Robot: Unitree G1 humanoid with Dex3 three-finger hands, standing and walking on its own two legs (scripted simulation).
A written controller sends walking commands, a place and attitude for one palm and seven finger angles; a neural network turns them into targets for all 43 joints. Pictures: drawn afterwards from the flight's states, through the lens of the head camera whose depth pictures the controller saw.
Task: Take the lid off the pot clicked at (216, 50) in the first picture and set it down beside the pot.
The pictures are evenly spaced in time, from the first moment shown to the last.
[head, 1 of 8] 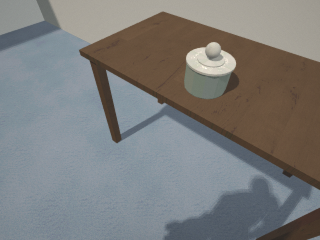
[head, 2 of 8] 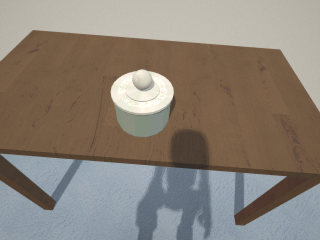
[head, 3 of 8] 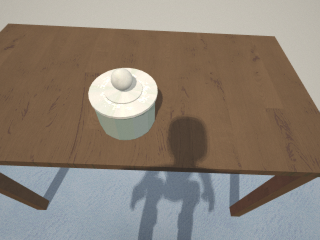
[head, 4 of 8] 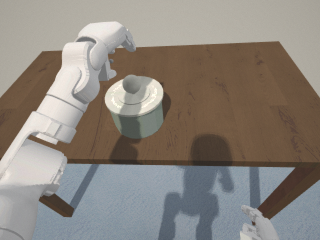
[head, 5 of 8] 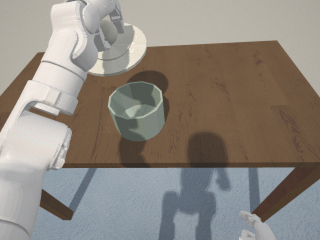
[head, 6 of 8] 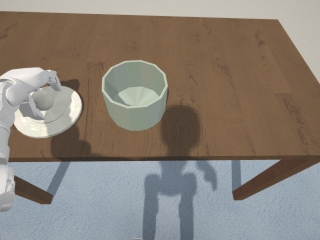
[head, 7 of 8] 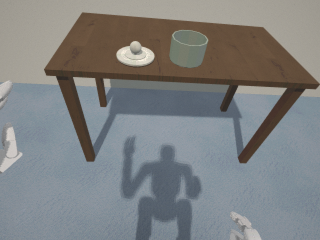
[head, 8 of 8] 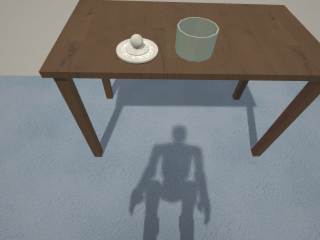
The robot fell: no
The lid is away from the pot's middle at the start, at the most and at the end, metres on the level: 0.00 0.26 0.25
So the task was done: yes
